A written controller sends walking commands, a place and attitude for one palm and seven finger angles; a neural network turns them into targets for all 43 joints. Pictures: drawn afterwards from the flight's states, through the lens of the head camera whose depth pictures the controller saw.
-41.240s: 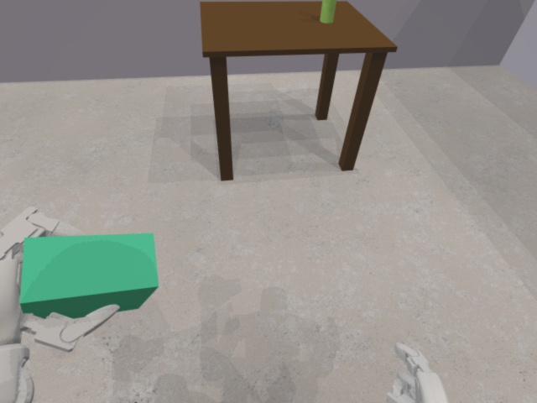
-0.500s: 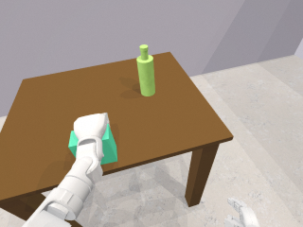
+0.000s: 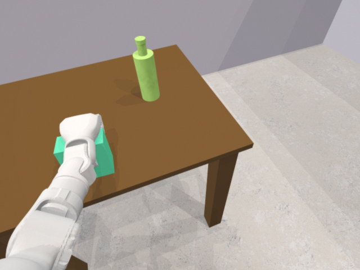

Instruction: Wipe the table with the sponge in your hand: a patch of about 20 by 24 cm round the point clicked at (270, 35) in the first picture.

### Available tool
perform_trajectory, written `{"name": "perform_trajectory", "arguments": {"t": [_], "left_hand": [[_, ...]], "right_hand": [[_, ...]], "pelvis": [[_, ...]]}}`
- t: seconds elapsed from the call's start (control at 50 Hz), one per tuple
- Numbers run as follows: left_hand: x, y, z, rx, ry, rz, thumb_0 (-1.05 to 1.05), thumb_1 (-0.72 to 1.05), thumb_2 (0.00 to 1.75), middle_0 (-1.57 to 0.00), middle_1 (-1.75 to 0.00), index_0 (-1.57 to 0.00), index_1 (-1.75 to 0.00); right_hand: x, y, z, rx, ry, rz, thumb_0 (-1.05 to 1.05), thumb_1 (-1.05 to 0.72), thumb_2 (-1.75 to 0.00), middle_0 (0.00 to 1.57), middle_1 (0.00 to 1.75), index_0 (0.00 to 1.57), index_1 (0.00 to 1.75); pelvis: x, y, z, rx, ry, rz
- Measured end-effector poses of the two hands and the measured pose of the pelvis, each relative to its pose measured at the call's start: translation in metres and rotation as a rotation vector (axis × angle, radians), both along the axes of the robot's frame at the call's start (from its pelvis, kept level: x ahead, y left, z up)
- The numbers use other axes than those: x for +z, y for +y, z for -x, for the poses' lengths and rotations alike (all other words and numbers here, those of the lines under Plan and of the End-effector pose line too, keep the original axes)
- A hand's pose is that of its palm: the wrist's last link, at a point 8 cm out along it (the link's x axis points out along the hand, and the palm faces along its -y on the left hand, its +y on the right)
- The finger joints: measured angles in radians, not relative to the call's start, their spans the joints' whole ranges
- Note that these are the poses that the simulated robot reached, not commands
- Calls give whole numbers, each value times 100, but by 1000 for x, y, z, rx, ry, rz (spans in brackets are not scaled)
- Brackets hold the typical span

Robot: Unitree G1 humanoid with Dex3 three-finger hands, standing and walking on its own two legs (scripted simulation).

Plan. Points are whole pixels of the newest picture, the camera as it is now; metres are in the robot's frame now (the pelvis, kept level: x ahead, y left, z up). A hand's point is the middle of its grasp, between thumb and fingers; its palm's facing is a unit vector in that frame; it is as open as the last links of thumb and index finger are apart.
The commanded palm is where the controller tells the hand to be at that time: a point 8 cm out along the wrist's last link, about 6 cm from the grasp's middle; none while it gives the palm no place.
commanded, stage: wipe forward along the third lane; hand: left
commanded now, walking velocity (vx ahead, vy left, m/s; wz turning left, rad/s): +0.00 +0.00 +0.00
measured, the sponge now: (89, 160) +0.39 +0.26 +0.00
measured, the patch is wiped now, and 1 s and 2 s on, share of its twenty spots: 0.70 0.90 0.95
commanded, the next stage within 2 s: wipe back along the third lane in 1.02 s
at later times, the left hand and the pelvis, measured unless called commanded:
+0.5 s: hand (85, 125) +0.47 +0.27 +0.06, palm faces -0.13 +0.03 -0.99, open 10.3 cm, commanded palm +0.47 +0.28 +0.09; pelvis +0.00 +0.00 -0.01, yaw -1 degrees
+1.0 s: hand (82, 115) +0.52 +0.30 +0.06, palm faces -0.13 +0.03 -0.99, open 10.3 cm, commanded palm +0.51 +0.28 +0.09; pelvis +0.01 +0.05 -0.01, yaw -2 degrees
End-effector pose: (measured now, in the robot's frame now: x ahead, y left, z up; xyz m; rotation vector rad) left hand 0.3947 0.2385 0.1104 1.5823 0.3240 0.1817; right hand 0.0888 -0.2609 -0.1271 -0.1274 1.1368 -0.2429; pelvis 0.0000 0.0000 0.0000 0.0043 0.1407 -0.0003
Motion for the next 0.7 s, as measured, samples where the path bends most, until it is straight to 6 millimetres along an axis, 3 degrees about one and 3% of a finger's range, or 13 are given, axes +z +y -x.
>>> {"name": "perform_trajectory", "arguments": {"t": [0.18, 0.38, 0.52, 0.7], "left_hand": [[3, 5, -21, 18, 7, -27, 0, -57, 106, -76, -129, -77, -130], [4, 18, -50, 43, 28, -28, 0, -56, 106, -75, -130, -76, -131], [1, 26, -66, 43, 45, -19, 0, -56, 107, -75, -131, -75, -132], [1, 36, -82, 26, 37, -21, 0, -57, 107, -75, -130, -76, -131]], "right_hand": [[-4, -12, 38, -49, 54, 14, 1, -91, -90, 20, 30, 20, 30], [-3, -15, 64, -87, 108, 33, 1, -91, -90, 20, 30, 20, 30], [-2, -9, 74, -100, 148, 37, 1, -91, -90, 20, 30, 20, 30], [0, 9, 69, -99, 160, 34, 1, -91, -90, 20, 30, 21, 30]], "pelvis": [[-4, -5, 8, -3, 40, 4], [-7, -3, 6, -12, 88, 15], [-8, 4, -1, -18, 117, 23], [-9, 19, -8, -17, 139, 34]]}}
